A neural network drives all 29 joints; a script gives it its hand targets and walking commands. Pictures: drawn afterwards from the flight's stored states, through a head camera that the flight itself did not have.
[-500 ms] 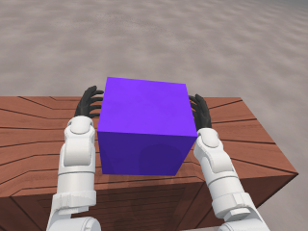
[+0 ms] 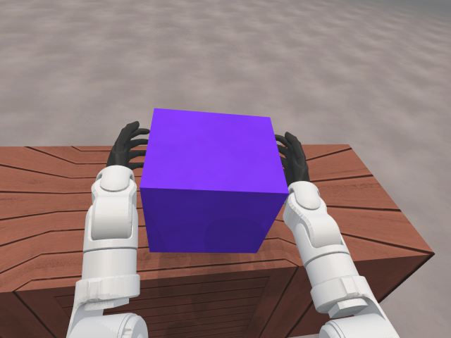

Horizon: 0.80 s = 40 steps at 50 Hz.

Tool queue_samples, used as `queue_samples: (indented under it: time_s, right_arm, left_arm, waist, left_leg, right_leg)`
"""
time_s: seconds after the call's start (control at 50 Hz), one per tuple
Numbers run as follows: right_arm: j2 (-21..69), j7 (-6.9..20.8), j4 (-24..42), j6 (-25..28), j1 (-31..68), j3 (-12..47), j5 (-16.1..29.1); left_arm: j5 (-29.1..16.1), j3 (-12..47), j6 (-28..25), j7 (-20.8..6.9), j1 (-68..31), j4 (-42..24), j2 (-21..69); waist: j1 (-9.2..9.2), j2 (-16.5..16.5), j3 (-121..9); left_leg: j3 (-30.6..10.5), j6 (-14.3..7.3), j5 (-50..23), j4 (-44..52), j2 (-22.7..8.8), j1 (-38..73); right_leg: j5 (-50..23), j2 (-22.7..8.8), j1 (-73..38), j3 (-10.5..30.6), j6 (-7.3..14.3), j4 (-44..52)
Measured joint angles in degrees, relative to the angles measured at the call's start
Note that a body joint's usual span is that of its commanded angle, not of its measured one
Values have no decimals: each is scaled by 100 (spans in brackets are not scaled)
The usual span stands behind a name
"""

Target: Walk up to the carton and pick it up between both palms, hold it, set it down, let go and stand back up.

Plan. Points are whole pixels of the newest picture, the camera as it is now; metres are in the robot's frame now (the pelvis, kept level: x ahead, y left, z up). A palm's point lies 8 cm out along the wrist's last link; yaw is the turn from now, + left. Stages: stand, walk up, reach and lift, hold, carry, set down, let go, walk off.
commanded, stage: reach and lift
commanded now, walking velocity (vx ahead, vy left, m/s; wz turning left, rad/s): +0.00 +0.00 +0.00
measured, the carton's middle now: (209, 185) +0.37 +0.01 +0.12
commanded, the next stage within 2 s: hold in 0.10 s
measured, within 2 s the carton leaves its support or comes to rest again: neither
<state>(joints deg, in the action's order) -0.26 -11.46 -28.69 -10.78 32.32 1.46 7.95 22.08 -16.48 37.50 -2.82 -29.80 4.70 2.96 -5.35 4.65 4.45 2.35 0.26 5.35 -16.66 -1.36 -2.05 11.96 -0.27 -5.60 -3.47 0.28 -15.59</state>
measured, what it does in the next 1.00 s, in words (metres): stands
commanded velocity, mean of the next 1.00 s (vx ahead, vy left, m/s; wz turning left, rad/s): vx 0.00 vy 0.00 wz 0.00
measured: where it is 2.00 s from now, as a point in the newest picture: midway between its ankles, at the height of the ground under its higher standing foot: outside the picture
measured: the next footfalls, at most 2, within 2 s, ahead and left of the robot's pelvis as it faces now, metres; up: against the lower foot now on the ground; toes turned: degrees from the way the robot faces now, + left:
none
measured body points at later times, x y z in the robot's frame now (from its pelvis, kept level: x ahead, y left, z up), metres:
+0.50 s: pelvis -0.01 +0.00 +0.00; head -0.05 +0.03 +0.45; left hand +0.36 +0.16 +0.17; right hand +0.36 -0.14 +0.17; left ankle +0.05 +0.12 -0.75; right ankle -0.02 -0.11 -0.75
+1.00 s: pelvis -0.01 +0.00 +0.00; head -0.05 +0.03 +0.45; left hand +0.36 +0.16 +0.17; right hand +0.36 -0.14 +0.17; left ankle +0.05 +0.12 -0.75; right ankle -0.02 -0.11 -0.75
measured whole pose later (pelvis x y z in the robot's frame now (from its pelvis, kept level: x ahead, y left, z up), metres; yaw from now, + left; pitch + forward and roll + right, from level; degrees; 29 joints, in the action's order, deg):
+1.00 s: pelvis -0.01 +0.00 +0.00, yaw -1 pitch -10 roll +0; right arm 0.1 -10.6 -27.7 -12.9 33.1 0.7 8.2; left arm 22.8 -16.4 41.0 -3.0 -29.7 1.7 3.2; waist -5.1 4.8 4.5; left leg 2.8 0.2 4.9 -16.2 -1.4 -1.0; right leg 11.7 -0.4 -6.0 -3.6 0.3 -16.0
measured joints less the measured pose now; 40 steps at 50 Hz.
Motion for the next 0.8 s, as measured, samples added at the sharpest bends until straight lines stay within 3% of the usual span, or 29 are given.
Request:
queue_samples:
  time_s: [0.3, 0.8]
  right_arm:
    - [8, 29, 31, -195, 92, -7, 59]
    - [44, 76, 79, -200, 94, -74, 7]
  left_arm:
    - [30, -37, 273, -16, -27, -173, 11]
    - [56, -5, 303, -21, -3, -257, 10]
  waist:
    - [26, 7, -24]
    - [11, 23, -3]
  left_leg:
    - [13, 2, -53, 44, -6, 60]
    - [29, -2, -53, 34, -12, 68]
  right_leg:
    - [-21, 2, -15, -2, 10, -33]
    - [-31, -3, -12, -17, 7, -42]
